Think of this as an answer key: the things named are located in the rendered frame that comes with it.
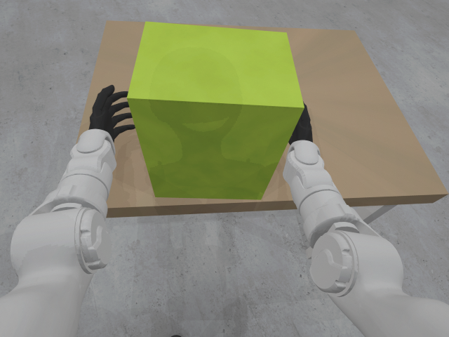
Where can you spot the robot right upper arm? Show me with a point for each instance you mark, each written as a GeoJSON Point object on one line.
{"type": "Point", "coordinates": [363, 275]}

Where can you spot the carton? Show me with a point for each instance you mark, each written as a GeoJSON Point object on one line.
{"type": "Point", "coordinates": [214, 108]}

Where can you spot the robot left upper arm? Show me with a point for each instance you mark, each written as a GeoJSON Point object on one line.
{"type": "Point", "coordinates": [55, 256]}

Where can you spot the right robot forearm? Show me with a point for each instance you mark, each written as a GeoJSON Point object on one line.
{"type": "Point", "coordinates": [315, 195]}

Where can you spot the left robot hand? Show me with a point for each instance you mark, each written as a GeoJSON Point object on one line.
{"type": "Point", "coordinates": [102, 117]}

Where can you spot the right robot hand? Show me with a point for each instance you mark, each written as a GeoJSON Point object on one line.
{"type": "Point", "coordinates": [302, 130]}

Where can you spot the left robot forearm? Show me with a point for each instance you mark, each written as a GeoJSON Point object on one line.
{"type": "Point", "coordinates": [87, 179]}

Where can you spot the table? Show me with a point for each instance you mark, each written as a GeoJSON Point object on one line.
{"type": "Point", "coordinates": [368, 147]}

